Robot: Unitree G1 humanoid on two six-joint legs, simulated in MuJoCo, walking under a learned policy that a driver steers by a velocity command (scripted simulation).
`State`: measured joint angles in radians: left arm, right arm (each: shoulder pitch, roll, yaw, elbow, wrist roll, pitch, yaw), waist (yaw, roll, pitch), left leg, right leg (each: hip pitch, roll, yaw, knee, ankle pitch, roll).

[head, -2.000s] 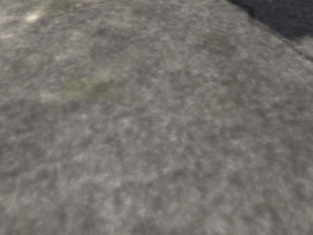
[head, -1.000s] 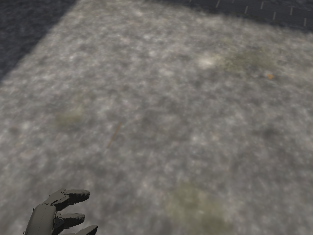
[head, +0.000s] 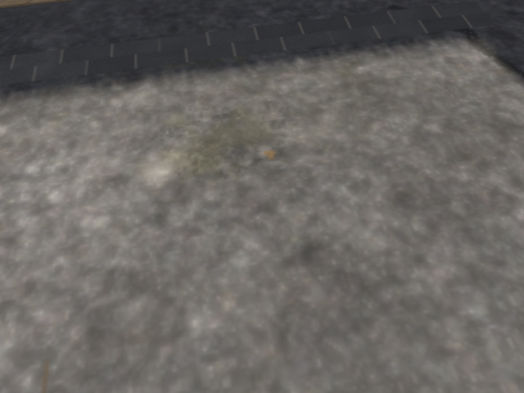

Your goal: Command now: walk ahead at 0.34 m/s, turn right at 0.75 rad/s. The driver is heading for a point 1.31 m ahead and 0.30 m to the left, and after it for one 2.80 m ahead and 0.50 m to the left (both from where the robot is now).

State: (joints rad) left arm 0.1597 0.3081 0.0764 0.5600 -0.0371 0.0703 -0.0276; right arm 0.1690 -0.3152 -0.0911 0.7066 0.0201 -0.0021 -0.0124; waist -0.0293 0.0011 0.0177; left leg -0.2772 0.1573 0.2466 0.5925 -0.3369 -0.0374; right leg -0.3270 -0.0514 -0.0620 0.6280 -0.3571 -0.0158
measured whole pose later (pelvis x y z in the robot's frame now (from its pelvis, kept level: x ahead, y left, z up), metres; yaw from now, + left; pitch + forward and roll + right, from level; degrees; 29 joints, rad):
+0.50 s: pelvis +0.28 -0.03 -0.03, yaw +0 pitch +3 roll +1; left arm 0.47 0.29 0.04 0.86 0.05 -0.07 0.02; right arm 0.11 -0.28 -0.04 0.70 -0.03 -0.02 0.07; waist 0.02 -0.02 0.00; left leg -0.61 -0.06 0.13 0.64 -0.13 0.16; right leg 0.28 0.02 -0.09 0.25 -0.50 -0.02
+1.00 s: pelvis +0.60 -0.01 -0.01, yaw +29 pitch +2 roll -2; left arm 0.03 0.27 0.03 0.59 0.03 -0.06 0.04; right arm 0.20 -0.34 -0.07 0.64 0.03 0.05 -0.02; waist -0.05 0.01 0.08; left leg -0.39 -0.15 -0.19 1.24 -0.54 -0.05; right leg -0.49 0.09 0.04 0.48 -0.03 -0.03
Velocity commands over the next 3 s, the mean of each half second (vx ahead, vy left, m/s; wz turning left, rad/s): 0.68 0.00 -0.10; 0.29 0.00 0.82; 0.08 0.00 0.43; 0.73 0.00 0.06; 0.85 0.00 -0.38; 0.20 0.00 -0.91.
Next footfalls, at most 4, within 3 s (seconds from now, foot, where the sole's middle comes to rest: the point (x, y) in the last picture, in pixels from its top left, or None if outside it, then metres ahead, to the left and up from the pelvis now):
0.50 left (266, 391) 0.47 0.03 -0.76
0.90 right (276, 272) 0.80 -0.01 -0.76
1.34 left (224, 345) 0.59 0.13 -0.76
1.78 right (266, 259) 0.84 0.02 -0.76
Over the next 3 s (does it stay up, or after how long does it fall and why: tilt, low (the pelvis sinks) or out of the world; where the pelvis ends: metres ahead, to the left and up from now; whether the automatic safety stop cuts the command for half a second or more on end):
stays up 1.32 0.52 0.01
